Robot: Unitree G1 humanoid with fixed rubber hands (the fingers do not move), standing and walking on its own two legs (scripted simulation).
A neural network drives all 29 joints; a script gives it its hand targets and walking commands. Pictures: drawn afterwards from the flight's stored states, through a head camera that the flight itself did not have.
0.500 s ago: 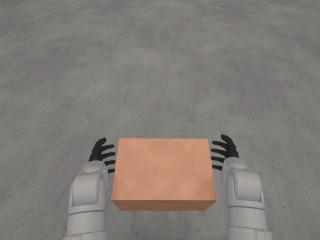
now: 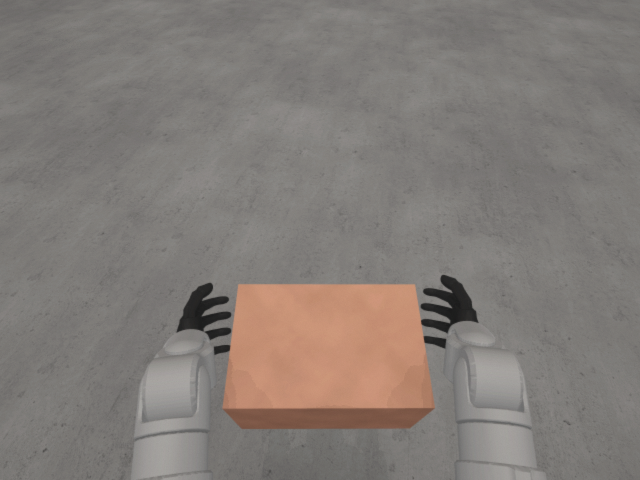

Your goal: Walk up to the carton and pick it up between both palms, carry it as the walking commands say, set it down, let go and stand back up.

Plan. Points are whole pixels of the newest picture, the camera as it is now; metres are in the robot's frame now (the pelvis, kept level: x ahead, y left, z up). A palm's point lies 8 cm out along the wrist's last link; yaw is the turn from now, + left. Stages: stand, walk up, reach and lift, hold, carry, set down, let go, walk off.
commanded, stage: carry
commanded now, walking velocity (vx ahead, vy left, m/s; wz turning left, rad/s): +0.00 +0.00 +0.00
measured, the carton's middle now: (326, 358) +0.30 +0.00 -0.04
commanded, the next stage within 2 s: hold in 1.18 s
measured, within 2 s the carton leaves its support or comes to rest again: neither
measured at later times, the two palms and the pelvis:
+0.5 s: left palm (201, 344) +0.27 +0.15 +0.05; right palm (466, 335) +0.28 -0.18 +0.05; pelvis +0.00 -0.01 +0.00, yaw +0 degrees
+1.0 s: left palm (202, 344) +0.27 +0.15 +0.05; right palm (466, 334) +0.28 -0.18 +0.05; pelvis +0.00 -0.01 +0.00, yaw +0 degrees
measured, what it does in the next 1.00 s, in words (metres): stands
